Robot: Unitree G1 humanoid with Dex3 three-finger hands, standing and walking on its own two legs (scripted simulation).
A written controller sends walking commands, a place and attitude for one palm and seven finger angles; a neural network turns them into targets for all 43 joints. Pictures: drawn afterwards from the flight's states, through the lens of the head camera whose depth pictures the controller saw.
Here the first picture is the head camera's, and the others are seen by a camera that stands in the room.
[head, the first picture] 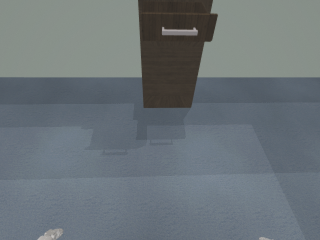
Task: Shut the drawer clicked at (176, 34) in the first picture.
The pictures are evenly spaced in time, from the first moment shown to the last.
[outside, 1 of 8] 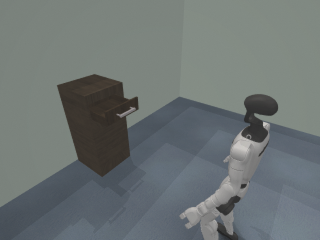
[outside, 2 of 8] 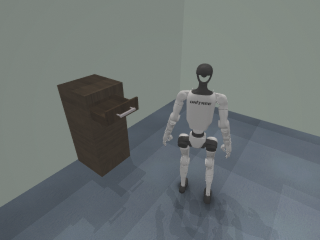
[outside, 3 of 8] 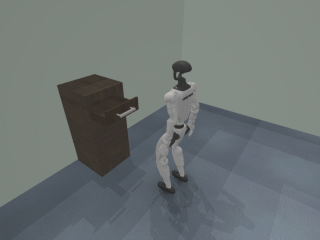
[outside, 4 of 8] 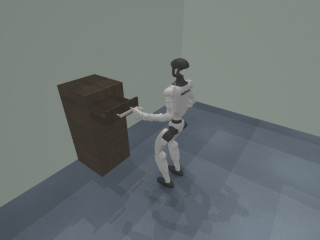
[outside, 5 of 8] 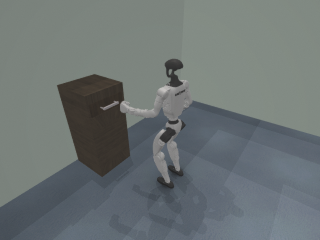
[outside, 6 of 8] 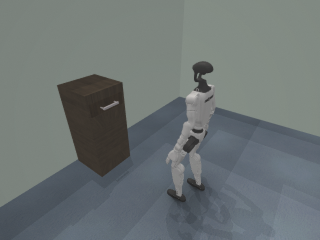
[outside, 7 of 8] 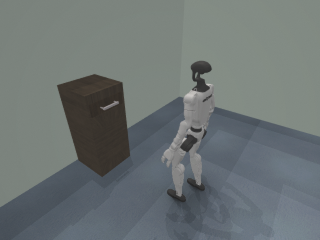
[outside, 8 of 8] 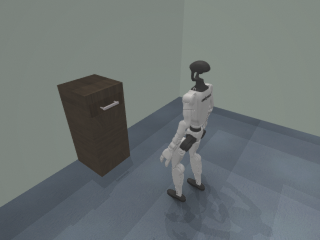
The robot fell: no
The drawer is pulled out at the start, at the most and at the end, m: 0.23 0.23 0.00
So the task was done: yes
